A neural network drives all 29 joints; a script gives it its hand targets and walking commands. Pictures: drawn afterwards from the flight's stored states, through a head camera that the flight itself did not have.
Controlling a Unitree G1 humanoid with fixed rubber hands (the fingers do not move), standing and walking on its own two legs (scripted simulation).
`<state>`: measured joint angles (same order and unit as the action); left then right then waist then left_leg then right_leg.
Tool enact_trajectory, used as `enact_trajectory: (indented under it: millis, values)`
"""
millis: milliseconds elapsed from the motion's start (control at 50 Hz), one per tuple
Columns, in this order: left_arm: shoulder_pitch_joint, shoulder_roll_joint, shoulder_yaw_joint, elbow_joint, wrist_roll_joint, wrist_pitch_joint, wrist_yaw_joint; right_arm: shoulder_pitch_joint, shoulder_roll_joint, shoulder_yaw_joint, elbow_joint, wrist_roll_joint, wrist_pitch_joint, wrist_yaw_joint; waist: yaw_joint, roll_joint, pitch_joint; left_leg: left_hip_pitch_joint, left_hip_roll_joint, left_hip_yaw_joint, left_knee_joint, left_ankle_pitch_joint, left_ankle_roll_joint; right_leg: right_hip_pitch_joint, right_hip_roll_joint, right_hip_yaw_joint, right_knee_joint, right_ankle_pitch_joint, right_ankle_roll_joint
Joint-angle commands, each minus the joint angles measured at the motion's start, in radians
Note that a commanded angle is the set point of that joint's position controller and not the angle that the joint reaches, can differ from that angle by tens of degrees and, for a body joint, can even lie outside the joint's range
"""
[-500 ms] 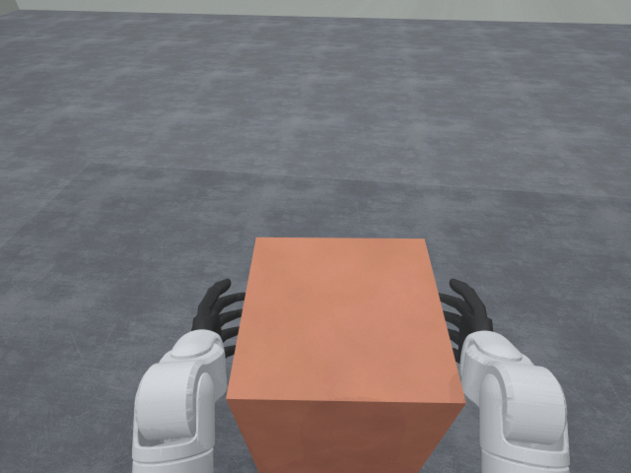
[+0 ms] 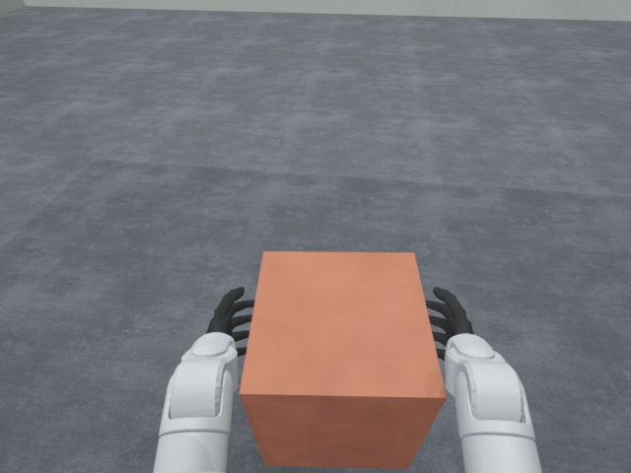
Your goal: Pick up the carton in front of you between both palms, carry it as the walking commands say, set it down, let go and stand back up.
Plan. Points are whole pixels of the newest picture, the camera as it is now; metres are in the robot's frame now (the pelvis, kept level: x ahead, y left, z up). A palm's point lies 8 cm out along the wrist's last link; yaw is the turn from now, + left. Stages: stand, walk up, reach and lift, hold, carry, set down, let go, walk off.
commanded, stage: carry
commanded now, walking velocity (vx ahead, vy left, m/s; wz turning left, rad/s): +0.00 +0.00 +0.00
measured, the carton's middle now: (337, 362) +0.29 +0.00 -0.03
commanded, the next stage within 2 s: hold in 1.58 s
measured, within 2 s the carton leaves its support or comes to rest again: neither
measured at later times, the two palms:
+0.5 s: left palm (226, 347) +0.27 +0.14 +0.05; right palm (463, 349) +0.27 -0.16 +0.05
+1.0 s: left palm (235, 350) +0.26 +0.13 +0.05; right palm (474, 352) +0.26 -0.17 +0.05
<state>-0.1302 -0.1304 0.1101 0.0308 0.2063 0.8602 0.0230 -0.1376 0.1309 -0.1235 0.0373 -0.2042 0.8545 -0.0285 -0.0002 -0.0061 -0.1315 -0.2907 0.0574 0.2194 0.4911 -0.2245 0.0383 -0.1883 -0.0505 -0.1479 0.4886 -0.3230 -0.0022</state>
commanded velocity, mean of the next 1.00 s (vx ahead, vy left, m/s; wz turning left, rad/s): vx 0.00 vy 0.00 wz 0.00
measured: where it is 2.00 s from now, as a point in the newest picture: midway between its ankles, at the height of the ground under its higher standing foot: outside the picture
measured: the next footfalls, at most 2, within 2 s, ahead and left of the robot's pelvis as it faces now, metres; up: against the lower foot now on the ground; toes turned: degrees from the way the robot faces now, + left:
none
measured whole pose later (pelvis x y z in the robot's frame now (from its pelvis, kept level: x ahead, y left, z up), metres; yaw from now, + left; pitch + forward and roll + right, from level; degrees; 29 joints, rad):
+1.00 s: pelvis -0.02 -0.02 +0.00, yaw +0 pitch +1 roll +0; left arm -0.19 -0.14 0.16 0.15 0.23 0.74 0.01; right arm -0.20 0.14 -0.17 0.15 -0.23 0.74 -0.01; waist 0.00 0.00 -0.11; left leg -0.32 0.08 0.21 0.48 -0.18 0.02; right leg -0.22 -0.02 -0.16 0.50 -0.30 -0.04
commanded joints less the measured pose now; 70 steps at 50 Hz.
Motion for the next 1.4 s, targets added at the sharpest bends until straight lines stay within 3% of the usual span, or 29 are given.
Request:
enact_trajectory:
  millis: [0,40,80,120,140,180,260,300,340,400,460,520,580,620,640,720,760,820,840,900,920,960,1080,1120,1200,1240,1280,1340,1380]
  values:
    - [-0.437,-0.736,-0.454,-0.006,-0.172,-0.100,-0.170,-0.415,0.729,0.437,0.014,0.179,-0.097,0.179,0.004,0.028,-0.129,0.121,0.124,-0.135,-0.063,0.225,-0.002,-0.028,-0.110,0.095,-0.089,0.180,-0.020]
    - [-0.447,-0.761,-0.428,0.070,-0.167,-0.142,-0.182,-0.456,0.749,0.433,0.061,0.170,-0.142,0.192,0.000,0.004,-0.121,0.122,0.124,-0.142,-0.076,0.216,-0.010,-0.055,-0.099,0.084,-0.090,0.170,-0.012]
    - [-0.474,-0.793,-0.442,0.106,-0.167,-0.183,-0.192,-0.480,0.789,0.438,0.102,0.170,-0.184,0.205,0.001,0.031,-0.150,0.135,0.131,-0.136,-0.075,0.188,-0.009,-0.046,-0.108,0.089,-0.086,0.152,-0.021]
    - [-0.502,-0.820,-0.441,0.122,-0.173,-0.210,-0.203,-0.491,0.806,0.432,0.129,0.164,-0.206,0.214,0.001,-0.002,-0.152,0.144,0.122,-0.136,-0.082,0.157,-0.008,-0.067,-0.107,0.104,-0.095,0.139,-0.029]
    - [-0.522,-0.832,-0.455,0.113,-0.176,-0.220,-0.206,-0.495,0.823,0.439,0.133,0.166,-0.215,0.218,0.002,0.009,-0.149,0.126,0.124,-0.144,-0.086,0.168,-0.008,-0.050,-0.106,0.096,-0.092,0.122,-0.028]
    - [-0.503,-0.842,-0.453,0.131,-0.175,-0.216,-0.210,-0.477,0.842,0.434,0.147,0.162,-0.213,0.221,0.002,0.040,-0.163,0.145,0.117,-0.134,-0.081,0.204,-0.011,-0.057,-0.108,0.102,-0.086,0.145,-0.026]
    - [-0.466,-0.870,-0.484,0.086,-0.198,-0.188,-0.211,-0.470,0.862,0.497,0.071,0.193,-0.183,0.218,0.002,-0.008,-0.190,0.130,0.125,-0.137,-0.050,0.235,-0.009,-0.020,-0.104,0.093,-0.070,0.194,-0.013]
    - [-0.463,-0.874,-0.503,0.071,-0.207,-0.170,-0.211,-0.466,0.855,0.502,0.050,0.207,-0.166,0.216,0.001,0.004,-0.168,0.126,0.128,-0.142,-0.066,0.248,-0.007,-0.043,-0.109,0.091,-0.065,0.187,-0.013]
    - [-0.460,-0.851,-0.492,0.063,-0.203,-0.159,-0.210,-0.447,0.840,0.498,0.051,0.191,-0.151,0.214,0.002,0.013,-0.166,0.127,0.118,-0.126,-0.051,0.188,-0.013,-0.050,-0.109,0.100,-0.088,0.182,-0.014]
    - [-0.462,-0.856,-0.494,0.045,-0.200,-0.157,-0.211,-0.456,0.853,0.497,0.058,0.198,-0.146,0.218,0.001,-0.010,-0.170,0.120,0.120,-0.139,-0.060,0.237,-0.017,-0.048,-0.100,0.087,-0.073,0.179,-0.014]
    - [-0.476,-0.859,-0.498,0.050,-0.204,-0.154,-0.216,-0.441,0.855,0.478,0.081,0.191,-0.144,0.221,0.004,0.024,-0.170,0.133,0.129,-0.142,-0.067,0.198,-0.011,-0.066,-0.112,0.109,-0.081,0.153,-0.029]
    - [-0.479,-0.859,-0.494,0.048,-0.195,-0.152,-0.212,-0.481,0.848,0.495,0.030,0.196,-0.148,0.218,0.002,0.010,-0.146,0.123,0.126,-0.143,-0.075,0.158,-0.009,-0.078,-0.110,0.114,-0.090,0.127,-0.031]
    - [-0.479,-0.866,-0.499,0.065,-0.213,-0.149,-0.213,-0.448,0.852,0.478,0.071,0.188,-0.141,0.220,0.000,0.011,-0.154,0.133,0.130,-0.140,-0.068,0.198,-0.021,-0.081,-0.103,0.105,-0.091,0.164,-0.031]
    - [-0.467,-0.861,-0.497,0.059,-0.205,-0.149,-0.213,-0.466,0.854,0.499,0.042,0.206,-0.145,0.222,-0.001,-0.023,-0.190,0.125,0.119,-0.134,-0.055,0.193,-0.018,-0.041,-0.108,0.107,-0.083,0.181,-0.033]
    - [-0.453,-0.858,-0.481,0.058,-0.194,-0.151,-0.213,-0.484,0.852,0.503,0.037,0.202,-0.141,0.221,0.000,0.010,-0.153,0.118,0.123,-0.130,-0.057,0.176,-0.016,-0.051,-0.113,0.114,-0.097,0.193,-0.032]
    - [-0.462,-0.856,-0.487,0.052,-0.193,-0.149,-0.214,-0.466,0.859,0.487,0.061,0.201,-0.143,0.222,0.002,0.030,-0.169,0.131,0.125,-0.137,-0.070,0.167,-0.019,-0.062,-0.111,0.112,-0.094,0.158,-0.032]
    - [-0.472,-0.868,-0.500,0.056,-0.204,-0.149,-0.217,-0.475,0.856,0.502,0.043,0.194,-0.139,0.222,-0.001,-0.030,-0.166,0.123,0.130,-0.141,-0.063,0.196,-0.019,-0.054,-0.106,0.103,-0.091,0.214,-0.034]
    - [-0.480,-0.863,-0.498,0.042,-0.206,-0.152,-0.218,-0.473,0.863,0.495,0.059,0.201,-0.141,0.219,-0.001,0.024,-0.162,0.124,0.120,-0.133,-0.061,0.158,-0.019,-0.052,-0.109,0.108,-0.088,0.186,-0.035]
    - [-0.465,-0.871,-0.492,0.056,-0.208,-0.147,-0.218,-0.465,0.861,0.514,0.038,0.204,-0.141,0.221,0.000,-0.002,-0.170,0.127,0.127,-0.138,-0.066,0.166,-0.020,-0.051,-0.111,0.110,-0.089,0.176,-0.037]
    - [-0.456,-0.860,-0.455,0.096,-0.195,-0.142,-0.220,-0.460,0.841,0.468,0.082,0.183,-0.135,0.221,0.001,0.002,-0.143,0.101,0.125,-0.137,-0.065,0.163,-0.021,-0.059,-0.104,0.096,-0.103,0.179,-0.034]
    - [-0.473,-0.868,-0.495,0.051,-0.203,-0.151,-0.218,-0.478,0.867,0.496,0.050,0.202,-0.141,0.221,0.001,-0.003,-0.150,0.118,0.126,-0.141,-0.063,0.173,-0.023,-0.064,-0.105,0.104,-0.093,0.193,-0.037]
    - [-0.465,-0.868,-0.472,0.096,-0.192,-0.145,-0.219,-0.483,0.861,0.484,0.068,0.194,-0.143,0.225,0.002,0.003,-0.146,0.112,0.132,-0.135,-0.062,0.179,-0.024,-0.070,-0.103,0.105,-0.098,0.193,-0.036]
    - [-0.479,-0.867,-0.487,0.078,-0.203,-0.146,-0.218,-0.448,0.862,0.476,0.082,0.188,-0.139,0.226,0.005,0.012,-0.163,0.114,0.125,-0.125,-0.048,0.174,-0.026,-0.060,-0.108,0.116,-0.082,0.246,-0.040]
    - [-0.476,-0.874,-0.488,0.064,-0.206,-0.149,-0.218,-0.467,0.860,0.484,0.066,0.191,-0.139,0.224,0.002,-0.021,-0.173,0.102,0.126,-0.134,-0.052,0.178,-0.028,-0.043,-0.107,0.102,-0.080,0.226,-0.038]
    - [-0.493,-0.866,-0.494,0.032,-0.200,-0.147,-0.214,-0.462,0.860,0.473,0.064,0.186,-0.136,0.224,0.003,0.023,-0.143,0.105,0.125,-0.135,-0.064,0.153,-0.028,-0.068,-0.111,0.125,-0.093,0.207,-0.045]
    - [-0.478,-0.868,-0.499,0.044,-0.207,-0.147,-0.214,-0.470,0.863,0.498,0.042,0.206,-0.141,0.222,0.000,-0.013,-0.176,0.115,0.125,-0.135,-0.050,0.135,-0.026,-0.052,-0.103,0.111,-0.101,0.200,-0.044]
    - [-0.452,-0.862,-0.465,0.071,-0.186,-0.140,-0.215,-0.491,0.850,0.489,0.041,0.198,-0.137,0.220,0.000,0.022,-0.148,0.094,0.130,-0.144,-0.060,0.132,-0.022,-0.048,-0.109,0.115,-0.103,0.191,-0.048]
    - [-0.460,-0.870,-0.492,0.047,-0.211,-0.150,-0.218,-0.456,0.864,0.504,0.039,0.200,-0.141,0.221,0.001,-0.018,-0.173,0.113,0.127,-0.125,-0.042,0.172,-0.031,-0.045,-0.108,0.110,-0.091,0.263,-0.044]
    - [-0.469,-0.853,-0.472,0.072,-0.192,-0.144,-0.217,-0.464,0.854,0.477,0.080,0.185,-0.137,0.223,0.001,0.003,-0.168,0.112,0.123,-0.121,-0.048,0.158,-0.031,-0.058,-0.108,0.111,-0.093,0.249,-0.045]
